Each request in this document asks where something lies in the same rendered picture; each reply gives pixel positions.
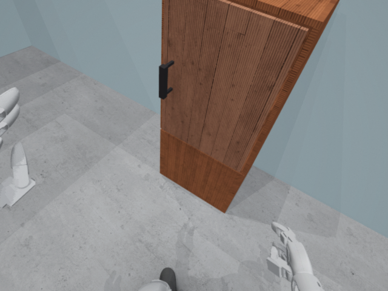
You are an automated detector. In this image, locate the robot right forearm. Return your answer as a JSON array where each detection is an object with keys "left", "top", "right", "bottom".
[{"left": 291, "top": 273, "right": 325, "bottom": 291}]

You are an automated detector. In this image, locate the handle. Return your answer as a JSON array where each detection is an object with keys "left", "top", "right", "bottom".
[{"left": 159, "top": 60, "right": 174, "bottom": 99}]

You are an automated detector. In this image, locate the left robot hand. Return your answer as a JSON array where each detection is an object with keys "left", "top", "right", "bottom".
[{"left": 0, "top": 87, "right": 35, "bottom": 211}]

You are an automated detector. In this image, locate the cupboard door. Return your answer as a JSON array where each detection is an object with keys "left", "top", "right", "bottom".
[{"left": 162, "top": 0, "right": 309, "bottom": 172}]

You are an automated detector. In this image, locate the robot left shin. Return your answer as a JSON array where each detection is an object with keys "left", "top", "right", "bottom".
[{"left": 150, "top": 279, "right": 170, "bottom": 289}]

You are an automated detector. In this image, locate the right robot hand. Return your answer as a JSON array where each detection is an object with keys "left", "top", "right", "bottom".
[{"left": 267, "top": 222, "right": 313, "bottom": 282}]

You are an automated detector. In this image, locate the left robot foot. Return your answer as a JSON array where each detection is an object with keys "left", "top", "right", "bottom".
[{"left": 159, "top": 267, "right": 176, "bottom": 291}]

